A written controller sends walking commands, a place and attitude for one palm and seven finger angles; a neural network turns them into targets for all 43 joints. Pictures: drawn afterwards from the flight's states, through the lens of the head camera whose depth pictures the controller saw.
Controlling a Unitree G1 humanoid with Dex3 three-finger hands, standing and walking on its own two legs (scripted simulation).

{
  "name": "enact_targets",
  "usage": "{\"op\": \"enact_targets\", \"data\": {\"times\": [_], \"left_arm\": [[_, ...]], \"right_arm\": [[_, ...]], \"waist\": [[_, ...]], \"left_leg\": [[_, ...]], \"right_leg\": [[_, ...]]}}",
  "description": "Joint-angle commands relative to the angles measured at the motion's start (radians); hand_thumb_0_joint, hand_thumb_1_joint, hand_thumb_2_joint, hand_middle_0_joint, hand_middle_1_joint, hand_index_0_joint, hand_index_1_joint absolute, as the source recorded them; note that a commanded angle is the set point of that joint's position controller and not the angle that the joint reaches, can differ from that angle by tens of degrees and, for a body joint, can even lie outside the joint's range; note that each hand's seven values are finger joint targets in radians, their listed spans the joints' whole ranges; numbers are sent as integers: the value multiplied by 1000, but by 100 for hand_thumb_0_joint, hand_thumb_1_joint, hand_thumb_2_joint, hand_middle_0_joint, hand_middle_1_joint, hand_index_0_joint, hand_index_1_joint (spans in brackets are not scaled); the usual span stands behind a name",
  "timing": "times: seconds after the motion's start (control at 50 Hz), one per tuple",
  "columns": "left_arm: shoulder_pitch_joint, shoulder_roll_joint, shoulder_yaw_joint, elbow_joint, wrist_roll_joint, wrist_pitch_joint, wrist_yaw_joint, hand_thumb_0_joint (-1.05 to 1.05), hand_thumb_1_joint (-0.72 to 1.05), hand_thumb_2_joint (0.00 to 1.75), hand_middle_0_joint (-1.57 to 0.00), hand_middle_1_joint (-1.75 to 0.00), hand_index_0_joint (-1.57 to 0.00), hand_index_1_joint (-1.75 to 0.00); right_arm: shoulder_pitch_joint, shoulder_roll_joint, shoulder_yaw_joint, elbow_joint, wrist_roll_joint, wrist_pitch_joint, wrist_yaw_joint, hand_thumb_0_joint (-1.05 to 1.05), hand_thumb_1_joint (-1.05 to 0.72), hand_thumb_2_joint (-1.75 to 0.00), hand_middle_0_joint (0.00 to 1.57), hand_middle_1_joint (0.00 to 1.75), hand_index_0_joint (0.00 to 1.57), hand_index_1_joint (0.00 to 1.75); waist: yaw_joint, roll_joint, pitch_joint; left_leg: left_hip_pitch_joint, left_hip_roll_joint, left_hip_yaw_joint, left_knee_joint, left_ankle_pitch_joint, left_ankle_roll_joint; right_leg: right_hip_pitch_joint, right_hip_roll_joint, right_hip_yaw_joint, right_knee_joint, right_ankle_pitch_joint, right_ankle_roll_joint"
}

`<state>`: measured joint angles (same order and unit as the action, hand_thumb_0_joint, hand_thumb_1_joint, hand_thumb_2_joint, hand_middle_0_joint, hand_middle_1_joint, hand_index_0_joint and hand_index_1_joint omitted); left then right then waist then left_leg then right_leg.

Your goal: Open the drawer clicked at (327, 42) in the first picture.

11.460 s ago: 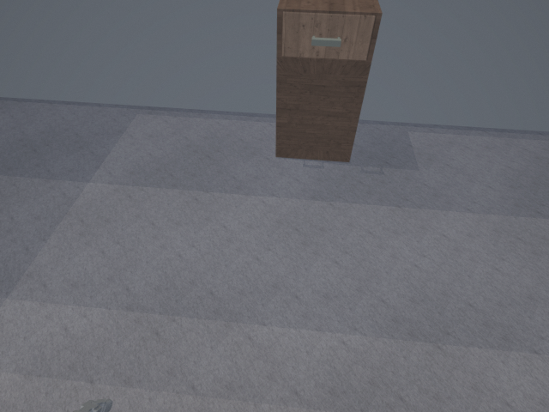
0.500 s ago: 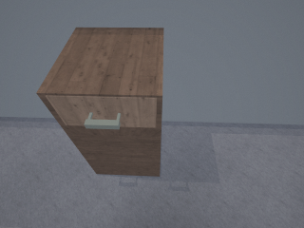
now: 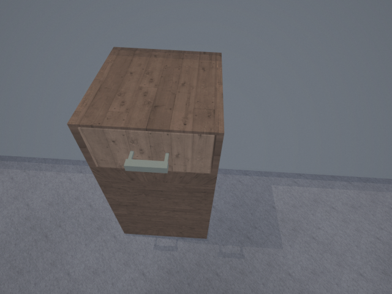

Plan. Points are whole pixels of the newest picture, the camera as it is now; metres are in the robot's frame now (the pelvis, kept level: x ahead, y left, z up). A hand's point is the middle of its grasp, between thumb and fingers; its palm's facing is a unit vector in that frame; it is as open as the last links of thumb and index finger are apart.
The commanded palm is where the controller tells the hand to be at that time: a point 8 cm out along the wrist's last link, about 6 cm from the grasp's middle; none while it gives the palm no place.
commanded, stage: come to a stop and stand still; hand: left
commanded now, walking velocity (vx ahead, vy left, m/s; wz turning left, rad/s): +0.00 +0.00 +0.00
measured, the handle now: (148, 160) +0.48 +0.19 -0.09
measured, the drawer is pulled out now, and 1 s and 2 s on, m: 0.00 0.00 0.00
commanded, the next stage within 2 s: look again from close up in 0.06 s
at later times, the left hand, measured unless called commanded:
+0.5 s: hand out of the picture +0.00 +0.19 -0.17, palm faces +0.01 -0.97 -0.23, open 7.4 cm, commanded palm none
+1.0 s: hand out of the picture +0.02 +0.16 -0.17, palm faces +0.01 -0.98 -0.20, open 7.3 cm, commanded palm none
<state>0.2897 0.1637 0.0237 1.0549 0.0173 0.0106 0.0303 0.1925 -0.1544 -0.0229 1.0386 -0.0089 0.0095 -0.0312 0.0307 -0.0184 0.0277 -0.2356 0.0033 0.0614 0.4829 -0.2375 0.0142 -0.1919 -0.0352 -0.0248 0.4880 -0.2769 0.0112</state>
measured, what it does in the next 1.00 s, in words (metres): stands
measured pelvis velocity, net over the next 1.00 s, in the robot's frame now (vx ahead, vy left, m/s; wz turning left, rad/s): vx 0.01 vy -0.01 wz -0.03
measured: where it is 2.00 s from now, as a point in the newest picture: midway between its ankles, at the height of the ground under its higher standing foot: outside the picture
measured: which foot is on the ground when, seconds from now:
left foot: down 0.00-1.00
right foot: down 0.00-1.00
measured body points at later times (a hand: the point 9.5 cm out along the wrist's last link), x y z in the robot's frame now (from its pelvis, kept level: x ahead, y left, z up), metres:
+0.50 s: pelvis +0.00 +0.01 +0.00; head +0.00 -0.01 +0.45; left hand +0.00 +0.24 -0.15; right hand -0.02 -0.20 -0.17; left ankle +0.01 +0.11 -0.74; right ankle -0.02 -0.13 -0.74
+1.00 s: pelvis +0.01 -0.01 +0.00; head +0.04 -0.01 +0.45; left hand +0.02 +0.21 -0.16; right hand +0.03 -0.24 -0.16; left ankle +0.01 +0.11 -0.74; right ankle -0.02 -0.13 -0.74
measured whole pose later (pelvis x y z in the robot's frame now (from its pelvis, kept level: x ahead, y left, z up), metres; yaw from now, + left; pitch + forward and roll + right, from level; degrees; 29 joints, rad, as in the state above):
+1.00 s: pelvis +0.01 -0.01 +0.00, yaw -2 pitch +0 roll +1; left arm 0.29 0.15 0.00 1.05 0.01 0.02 0.03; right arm 0.25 -0.16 -0.01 1.07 -0.01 0.00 -0.04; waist 0.01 -0.01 0.05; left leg -0.22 0.02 0.09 0.48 -0.25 0.00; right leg -0.21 -0.02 0.00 0.53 -0.32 0.00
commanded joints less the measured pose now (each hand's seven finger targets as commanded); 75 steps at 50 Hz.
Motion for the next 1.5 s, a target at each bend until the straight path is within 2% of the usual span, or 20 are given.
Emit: {"op": "enact_targets", "data": {"times": [0.0,0.12,0.14,0.16,0.18,0.22,0.28,0.5,0.76,0.9,1.02,1.06,1.08,1.12,1.14,1.16,1.2,1.3,1.38,1.48], "left_arm": [[65,81,1,-1,1,-25,7,0,90,90,-20,-30,-20,-30],[97,64,-8,35,2,-23,10,0,90,90,-20,-30,-20,-30],[147,100,-17,41,18,-51,45,0,90,90,-20,-30,-20,-30],[90,131,-13,-7,5,-57,37,0,90,90,-20,-30,-20,-30],[52,128,-14,-29,3,-56,29,0,90,90,-20,-30,-20,-30],[65,124,-16,-42,1,-47,20,0,90,90,-20,-30,-20,-30],[93,96,-22,-33,1,-38,13,0,90,90,-20,-30,-20,-30],[85,91,-24,-18,-7,-35,11,0,90,90,-20,-30,-20,-30],[76,87,-19,13,-6,-37,12,0,90,90,-20,-30,-20,-30],[78,105,1,-27,-4,-13,16,0,90,90,-20,-30,-20,-30],[73,98,22,-92,6,18,5,0,90,90,-20,-30,-20,-30],[94,94,27,-105,7,19,2,0,90,90,-20,-30,-20,-30],[99,95,28,-106,8,11,3,0,90,90,-20,-30,-20,-30],[75,143,24,-104,8,-11,8,0,90,90,-20,-30,-20,-30],[60,153,21,-110,7,-17,8,0,90,90,-20,-30,-20,-30],[33,147,14,-110,7,-20,7,0,90,90,-20,-30,-20,-30],[2,144,14,-108,7,-31,3,0,90,90,-20,-30,-20,-30],[16,145,18,-80,0,-34,1,0,90,90,-20,-30,-20,-30],[23,111,8,-53,-5,-29,1,0,90,90,-20,-30,-20,-30],[52,85,-9,-2,-6,-30,0,0,90,90,-20,-30,-20,-30]], "right_arm": [[66,-106,-16,-10,1,-14,4,0,-90,-90,20,30,20,30],[88,-99,-3,34,1,-13,6,0,-90,-90,20,30,20,30],[16,-136,-2,-43,5,-34,15,0,-90,-90,20,30,20,30],[72,-84,1,-66,2,-24,22,0,-90,-90,20,30,20,30],[114,-95,2,-56,-3,-24,24,0,-90,-90,20,30,20,30],[136,-102,6,-57,-9,-28,25,0,-90,-90,20,30,20,30],[135,-117,9,-71,-7,-28,22,0,-90,-90,20,30,20,30],[179,-105,25,-1,-4,-39,17,0,-90,-90,20,30,20,30],[160,-87,28,53,-2,-41,9,0,-90,-90,20,30,20,30],[134,-121,-2,17,0,-26,-8,0,-90,-90,20,30,20,30],[102,-174,-38,-42,-8,1,-23,0,-90,-90,20,30,20,30],[62,-177,-44,-70,-11,6,-19,0,-90,-90,20,30,20,30],[51,-155,-40,-81,-13,7,-14,0,-90,-90,20,30,20,30],[59,-69,-20,-94,-6,15,3,0,-90,-90,20,30,20,30],[42,-66,-16,-92,-7,20,10,0,-90,-90,20,30,20,30],[35,-69,-14,-83,-10,18,16,0,-90,-90,20,30,20,30],[56,-78,-9,-58,-9,8,24,0,-90,-90,20,30,20,30],[117,-75,10,-11,-7,-12,21,0,-90,-90,20,30,20,30],[124,-92,20,19,-10,-27,13,0,-90,-90,20,30,20,30],[134,-92,30,39,-6,-31,2,0,-90,-90,20,30,20,30]], "waist": [[-40,-51,-36],[-35,-5,49],[0,-71,100],[-58,-35,35],[-72,23,27],[-63,170,28],[-42,65,50],[-28,-12,60],[-30,20,40],[-34,55,-23],[-31,115,-52],[-13,103,-76],[-7,55,-81],[-29,-181,-77],[-14,-192,-37],[-19,-165,-3],[-28,-146,13],[-31,-73,25],[-17,100,13],[-12,51,38]], "left_leg": [[86,104,-90,-103,151,4],[53,103,-100,-176,13,2],[-32,105,-63,41,122,-21],[7,64,-67,6,-54,-17],[13,66,-72,-5,-58,-11],[-34,85,-101,-69,-109,14],[-95,94,-133,-114,-172,31],[-42,92,-101,-120,4,30],[32,94,-73,-106,146,20],[118,144,-69,-50,448,29],[66,233,-124,-49,493,90],[1,224,-115,-19,391,86],[-39,173,-86,17,251,59],[-94,15,6,157,-132,-10],[-108,13,-26,229,-222,-9],[-111,22,-51,265,-219,-4],[-114,27,-53,261,-167,-3],[34,21,-30,-50,-49,-3],[41,99,-101,-120,104,20],[17,107,-112,-147,98,26]], "right_leg": [[-10,-80,85,-125,221,-29],[-43,-68,79,-178,59,-22],[-64,-107,119,-147,353,-13],[-98,-135,153,-165,73,-46],[-142,-106,132,-141,-127,-61],[-126,-55,87,-88,-151,-64],[-93,-34,70,-60,-127,-58],[-48,-52,72,-71,18,-44],[-16,-62,74,-88,152,-39],[-57,-49,55,4,306,-32],[-108,-1,25,147,181,-35],[-75,-11,44,135,185,-40],[-50,-34,91,72,212,-51],[-63,-193,297,-134,142,-120],[-120,-242,350,-219,40,-153],[-142,-238,352,-246,-28,-166],[-113,-207,309,-249,-29,-165],[-77,-153,215,-199,30,-128],[-35,-66,110,-114,84,-70],[4,-58,82,-109,117,-60]]}}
